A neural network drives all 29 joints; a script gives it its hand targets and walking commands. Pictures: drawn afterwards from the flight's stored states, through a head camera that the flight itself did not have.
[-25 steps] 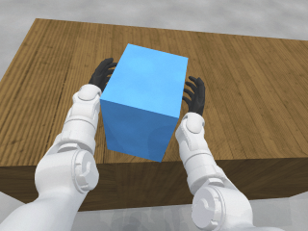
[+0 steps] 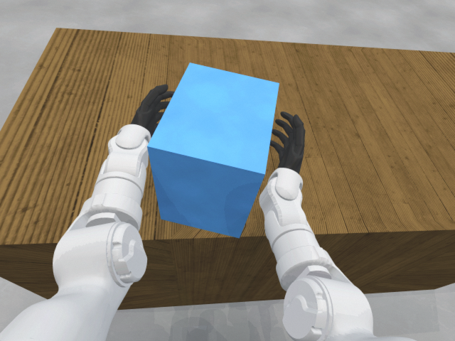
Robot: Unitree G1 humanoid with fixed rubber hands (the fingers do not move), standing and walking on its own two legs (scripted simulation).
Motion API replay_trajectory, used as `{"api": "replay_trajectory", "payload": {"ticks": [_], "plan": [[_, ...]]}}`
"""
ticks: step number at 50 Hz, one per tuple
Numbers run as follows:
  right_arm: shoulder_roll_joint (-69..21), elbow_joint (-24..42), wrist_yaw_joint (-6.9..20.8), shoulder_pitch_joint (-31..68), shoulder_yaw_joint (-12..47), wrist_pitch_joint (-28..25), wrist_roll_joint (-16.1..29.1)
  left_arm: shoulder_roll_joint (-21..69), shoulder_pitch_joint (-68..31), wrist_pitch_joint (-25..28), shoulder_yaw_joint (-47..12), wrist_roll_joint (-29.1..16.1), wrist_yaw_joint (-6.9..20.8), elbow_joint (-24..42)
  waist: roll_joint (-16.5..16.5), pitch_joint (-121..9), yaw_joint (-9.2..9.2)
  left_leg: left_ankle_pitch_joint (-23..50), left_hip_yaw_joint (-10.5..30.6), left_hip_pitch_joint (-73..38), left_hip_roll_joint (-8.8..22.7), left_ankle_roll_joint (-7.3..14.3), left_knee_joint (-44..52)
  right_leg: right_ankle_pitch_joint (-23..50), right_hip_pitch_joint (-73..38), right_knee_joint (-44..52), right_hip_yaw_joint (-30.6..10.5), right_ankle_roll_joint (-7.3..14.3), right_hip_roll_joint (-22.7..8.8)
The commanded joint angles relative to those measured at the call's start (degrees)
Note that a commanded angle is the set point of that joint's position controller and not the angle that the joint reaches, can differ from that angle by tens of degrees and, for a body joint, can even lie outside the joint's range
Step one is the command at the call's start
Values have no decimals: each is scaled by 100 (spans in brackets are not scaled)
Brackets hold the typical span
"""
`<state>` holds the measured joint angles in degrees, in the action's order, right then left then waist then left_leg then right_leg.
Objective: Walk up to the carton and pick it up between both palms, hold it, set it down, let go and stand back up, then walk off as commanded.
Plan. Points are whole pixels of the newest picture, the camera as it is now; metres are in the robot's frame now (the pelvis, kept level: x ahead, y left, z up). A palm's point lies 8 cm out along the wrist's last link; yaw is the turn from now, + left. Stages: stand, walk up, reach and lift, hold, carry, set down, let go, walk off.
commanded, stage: reach and lift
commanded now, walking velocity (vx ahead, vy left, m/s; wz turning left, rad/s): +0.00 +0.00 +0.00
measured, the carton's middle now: (216, 155) +0.44 +0.00 +0.05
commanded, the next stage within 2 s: none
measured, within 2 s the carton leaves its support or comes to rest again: leaves its support in 0.14 s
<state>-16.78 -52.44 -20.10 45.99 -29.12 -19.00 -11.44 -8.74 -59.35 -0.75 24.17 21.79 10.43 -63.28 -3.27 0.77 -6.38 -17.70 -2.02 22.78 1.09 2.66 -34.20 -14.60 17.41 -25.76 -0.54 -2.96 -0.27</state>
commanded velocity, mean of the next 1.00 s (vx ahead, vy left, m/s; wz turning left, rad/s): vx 0.00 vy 0.00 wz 0.00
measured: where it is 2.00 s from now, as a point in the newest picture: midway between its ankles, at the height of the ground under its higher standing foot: outside the picture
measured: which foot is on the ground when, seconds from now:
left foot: down 0.00-1.00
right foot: down 0.00-1.00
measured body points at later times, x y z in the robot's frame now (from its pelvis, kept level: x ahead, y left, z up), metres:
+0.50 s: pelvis -0.04 -0.01 +0.01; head +0.01 +0.03 +0.45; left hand +0.43 +0.12 +0.11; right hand +0.36 -0.13 +0.10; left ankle -0.01 +0.08 -0.73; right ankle -0.02 -0.16 -0.73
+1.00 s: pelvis -0.04 -0.01 +0.01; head -0.03 +0.04 +0.45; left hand +0.42 +0.11 +0.15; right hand +0.36 -0.14 +0.14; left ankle -0.01 +0.08 -0.73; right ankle -0.02 -0.16 -0.73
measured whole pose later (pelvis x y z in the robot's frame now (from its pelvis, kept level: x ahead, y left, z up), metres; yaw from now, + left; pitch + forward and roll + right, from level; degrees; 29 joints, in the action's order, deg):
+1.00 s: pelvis -0.04 -0.01 +0.01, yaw +0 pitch +6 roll -3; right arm -10.2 -57.9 -17.4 45.6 -25.7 -14.0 -11.8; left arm -7.0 -58.4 -1.9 11.9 7.9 -1.6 -67.7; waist -3.5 -6.6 -5.0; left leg -11.2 -2.0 22.8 1.5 2.0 -28.2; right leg -7.9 17.2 -19.5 1.6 -2.4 -0.2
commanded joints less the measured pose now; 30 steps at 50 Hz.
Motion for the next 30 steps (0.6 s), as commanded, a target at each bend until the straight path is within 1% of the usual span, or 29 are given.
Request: {"api": "replay_trajectory", "payload": {"ticks": [1,3,4,5,7,8,9,10,11,12,13,14,15,16,17,18,19,20,21,22,23,24,25,26,27,28,29,30], "plan": [[-2299,-603,538,2050,1871,-608,-1304,3110,-1983,447,-1230,-56,204,303,1516,-3396,-215,6068,196,-4106,329,-604,131,2519,770,804,1096,232,505],[-2307,-616,518,2229,1938,-933,-1378,3176,-2233,675,-1337,-131,114,598,1563,-3863,-244,6470,181,-4355,330,-645,49,2835,736,813,1097,223,531],[-2316,-683,517,2419,1880,-1017,-1446,3308,-2304,756,-1378,-113,96,551,1549,-3893,-213,6557,186,-4345,346,-688,61,2811,904,826,1139,233,560],[-2438,-903,515,2400,1920,-1129,-1517,3330,-2409,902,-1349,-80,64,609,1585,-3985,-191,6578,177,-4530,329,-659,38,2720,1150,891,1143,251,529],[-2300,-1011,523,2656,1824,-1323,-1570,3379,-2610,1086,-1388,-111,19,507,1351,-4106,-162,6441,92,-4351,317,-659,134,2714,983,971,1123,288,558],[-2289,-984,572,2933,1848,-1484,-1549,3505,-2745,1217,-1511,-204,-41,638,1438,-4210,-93,6670,55,-4468,332,-732,131,2730,1060,983,1123,303,588],[-2128,-1266,591,2961,1674,-1527,-1658,3556,-2801,1272,-1436,-150,-66,521,1378,-4064,-143,6363,52,-4407,343,-715,250,2386,1096,1119,1121,344,574],[-1966,-1424,598,2939,1621,-1522,-1639,3304,-2740,1306,-1291,-38,-43,311,1207,-3703,-97,5794,-78,-4072,304,-679,418,2204,686,1228,1021,336,523],[-1926,-1188,600,3266,1741,-1651,-1551,3383,-2916,1442,-1414,-122,-33,437,974,-4067,-43,5421,-186,-3622,212,-683,488,2557,18,1198,905,319,487],[-2003,-1147,659,3273,1835,-1700,-1534,3408,-2639,1517,-1308,-10,-50,320,854,-4091,43,5233,-254,-3327,154,-661,547,2905,-434,1107,785,271,412],[-2050,-1073,667,3321,1991,-1821,-1485,3522,-2574,1587,-1513,-106,-101,391,751,-4350,66,5301,-254,-3295,144,-668,597,3242,-612,1039,812,196,422],[-2046,-1360,652,3160,1862,-1744,-1529,3373,-2595,1560,-1382,4,-73,-121,657,-3934,3,4700,-298,-2970,99,-603,740,3073,-700,1159,777,190,340],[-2052,-1344,681,3275,1884,-1759,-1523,3440,-2634,1610,-1449,-7,-86,-72,625,-4097,64,4588,-311,-2865,69,-580,825,3099,-786,1140,726,176,344],[-2001,-1455,680,3254,1857,-1715,-1488,3347,-2623,1610,-1387,27,-90,-283,526,-3909,70,4185,-352,-2728,54,-517,958,2890,-785,1214,710,168,316],[-2003,-1444,692,3313,1867,-1700,-1480,3348,-2612,1628,-1433,-1,-106,-367,498,-3906,111,3951,-377,-2662,38,-478,1050,2765,-784,1249,707,143,291],[-2072,-1544,712,3465,1822,-1642,-1464,3256,-2824,1688,-1421,-77,-98,-418,395,-3881,173,3516,-409,-2480,12,-413,1127,2513,-828,1288,661,156,270],[-2157,-1323,743,3594,1904,-1618,-1419,3348,-2951,1741,-1595,-243,-146,-395,355,-4027,159,3266,-397,-2418,0,-400,1158,2371,-803,1280,689,157,286],[-2081,-1486,763,3653,1735,-1578,-1530,3220,-3156,1762,-1502,-184,-156,-517,477,-3885,122,2840,-392,-2345,19,-370,1252,1966,-621,1320,687,160,241],[-2146,-1428,816,3830,1740,-1485,-1466,3294,-3345,1776,-1582,-268,-217,-411,513,-3931,157,2500,-393,-2303,22,-361,1303,1622,-532,1367,679,209,239],[-2069,-1491,835,3805,1732,-1370,-1447,3282,-3325,1730,-1616,-299,-250,-623,511,-3818,96,2120,-396,-2262,31,-354,1412,1329,-393,1414,678,202,235],[-2181,-1432,874,3961,1825,-1370,-1396,3347,-3602,1808,-1822,-468,-302,-385,584,-4073,152,2075,-385,-2289,28,-387,1395,1272,-364,1368,721,218,254],[-2148,-1371,884,4053,1747,-1276,-1375,3409,-3631,1739,-1906,-536,-324,-515,683,-4079,53,1835,-361,-2267,42,-409,1406,1053,-211,1381,711,235,256],[-2215,-1411,893,4154,1651,-1232,-1372,3248,-3910,1803,-1972,-602,-343,-505,735,-4077,62,1557,-367,-2138,30,-394,1391,900,-200,1391,688,274,241],[-2213,-1377,934,4205,1669,-1139,-1331,3391,-3925,1740,-2085,-669,-385,-445,870,-4176,9,1411,-333,-2121,49,-430,1431,796,-80,1346,677,271,232],[-2313,-1340,943,4365,1630,-1096,-1295,3311,-4257,1761,-2135,-786,-397,-388,934,-4230,-36,1179,-309,-2032,61,-417,1408,675,9,1312,673,292,230],[-2336,-1251,1003,4290,1725,-982,-1230,3361,-4112,1707,-2127,-825,-423,-505,897,-4232,101,1040,-328,-1933,52,-436,1433,473,-8,1305,590,292,213],[-2389,-1141,1028,4337,1817,-947,-1108,3536,-4100,1667,-2344,-952,-478,-334,1007,-4403,77,1175,-276,-1977,74,-465,1432,613,106,1252,629,286,269],[-2346,-1283,1037,4225,1713,-817,-1120,3447,-4173,1631,-2301,-915,-464,-345,998,-4309,38,1137,-269,-2025,74,-490,1405,519,99,1312,581,322,239]]}}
